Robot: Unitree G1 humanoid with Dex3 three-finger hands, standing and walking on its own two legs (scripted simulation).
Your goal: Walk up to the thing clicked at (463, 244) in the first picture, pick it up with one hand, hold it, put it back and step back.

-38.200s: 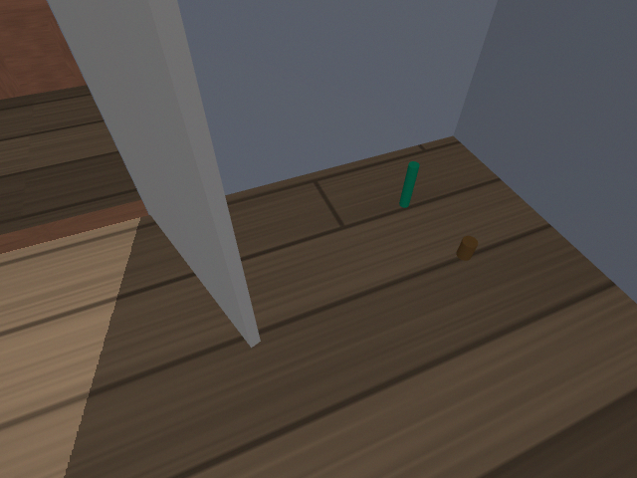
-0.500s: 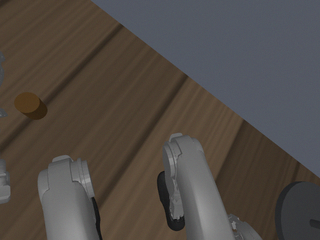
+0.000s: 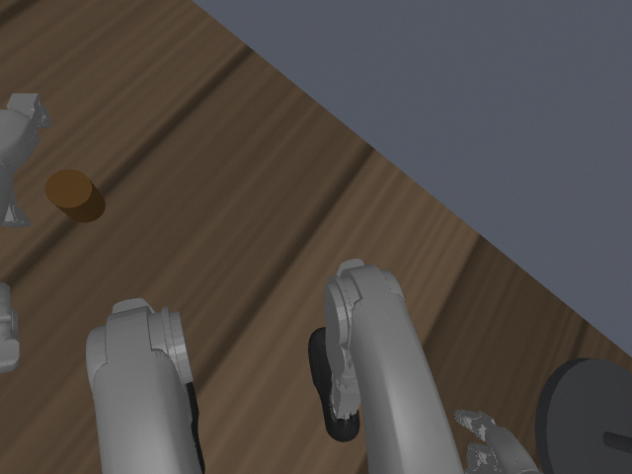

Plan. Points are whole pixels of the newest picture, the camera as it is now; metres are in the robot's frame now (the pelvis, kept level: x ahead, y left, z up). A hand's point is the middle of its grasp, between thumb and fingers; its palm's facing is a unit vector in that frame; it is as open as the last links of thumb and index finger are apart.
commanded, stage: withdraw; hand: left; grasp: from above
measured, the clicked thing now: (77, 197) +0.52 +0.28 -0.31
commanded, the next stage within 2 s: home in 0.04 s
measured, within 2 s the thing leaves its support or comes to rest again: neither
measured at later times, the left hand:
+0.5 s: hand out of the picture +0.46 +0.30 -0.06, palm faces -0.35 -0.27 -0.89, open 11.5 cm
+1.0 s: hand out of the picture +0.29 +0.23 +0.13, palm faces -0.05 -0.89 -0.46, open 7.4 cm
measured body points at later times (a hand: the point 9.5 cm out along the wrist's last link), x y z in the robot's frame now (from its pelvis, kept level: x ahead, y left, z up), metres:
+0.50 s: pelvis +0.02 +0.00 +0.05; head +0.23 +0.05 +0.44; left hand +0.48 +0.31 -0.01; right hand +0.09 -0.26 -0.07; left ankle +0.09 +0.13 -0.32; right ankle +0.12 -0.14 -0.32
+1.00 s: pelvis +0.03 +0.00 +0.23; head +0.16 +0.04 +0.66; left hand +0.29 +0.28 +0.16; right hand +0.27 -0.22 +0.14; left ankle +0.09 +0.13 -0.32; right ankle +0.12 -0.14 -0.32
